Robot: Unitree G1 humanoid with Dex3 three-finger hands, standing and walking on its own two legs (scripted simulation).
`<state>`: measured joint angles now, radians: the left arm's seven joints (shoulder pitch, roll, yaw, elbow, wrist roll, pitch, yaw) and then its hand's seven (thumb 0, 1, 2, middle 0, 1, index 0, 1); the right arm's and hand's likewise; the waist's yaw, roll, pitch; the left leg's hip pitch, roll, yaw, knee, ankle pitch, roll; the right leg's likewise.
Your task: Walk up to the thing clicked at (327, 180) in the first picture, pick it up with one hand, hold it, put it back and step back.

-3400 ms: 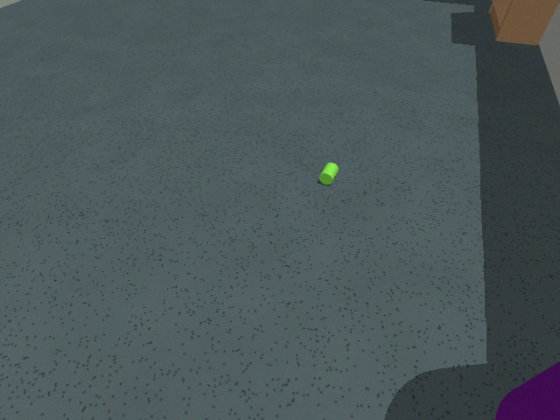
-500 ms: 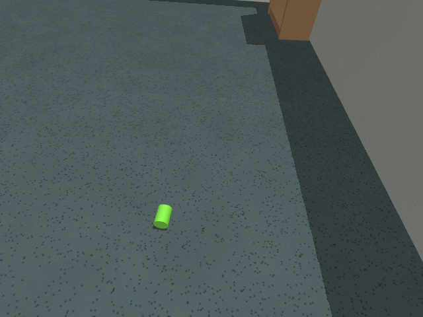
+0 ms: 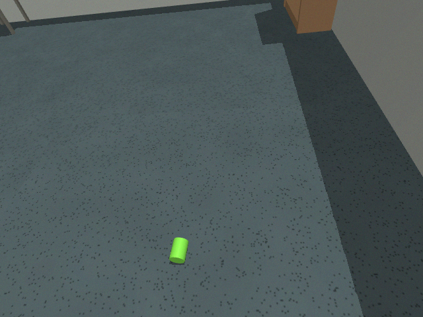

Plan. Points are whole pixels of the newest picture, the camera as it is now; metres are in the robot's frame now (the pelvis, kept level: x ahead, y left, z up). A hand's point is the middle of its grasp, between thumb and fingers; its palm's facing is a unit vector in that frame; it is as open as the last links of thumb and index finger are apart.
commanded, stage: walk up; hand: left
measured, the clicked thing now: (179, 250) +0.56 +0.28 -0.74
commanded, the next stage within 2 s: none
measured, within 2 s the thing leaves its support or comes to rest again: neither
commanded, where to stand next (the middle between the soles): +0.20 +0.04 m, yaw +1 degrees
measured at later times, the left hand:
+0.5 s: hand out of the picture +0.16 +0.32 -0.16, palm faces -0.02 -0.94 -0.33, open 7.4 cm
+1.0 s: hand (115, 283) +0.24 +0.28 -0.15, palm faces -0.01 -0.94 -0.35, open 7.4 cm
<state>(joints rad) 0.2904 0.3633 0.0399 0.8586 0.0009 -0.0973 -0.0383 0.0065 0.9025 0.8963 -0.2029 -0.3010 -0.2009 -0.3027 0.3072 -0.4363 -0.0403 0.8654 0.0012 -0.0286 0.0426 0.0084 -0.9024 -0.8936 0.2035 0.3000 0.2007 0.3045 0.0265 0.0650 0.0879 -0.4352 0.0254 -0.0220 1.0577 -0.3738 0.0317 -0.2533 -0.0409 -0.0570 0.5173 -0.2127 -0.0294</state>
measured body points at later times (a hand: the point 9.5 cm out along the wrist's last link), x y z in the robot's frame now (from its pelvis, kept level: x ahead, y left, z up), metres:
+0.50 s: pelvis +0.12 +0.05 -0.01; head +0.15 +0.07 +0.44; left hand +0.16 +0.36 -0.14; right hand +0.21 -0.26 -0.10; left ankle +0.17 +0.16 -0.74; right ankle +0.15 -0.10 -0.69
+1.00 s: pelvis +0.14 +0.03 +0.00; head +0.15 +0.02 +0.45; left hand +0.24 +0.32 -0.12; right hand +0.21 -0.27 -0.14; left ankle +0.16 +0.16 -0.74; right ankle +0.19 -0.10 -0.74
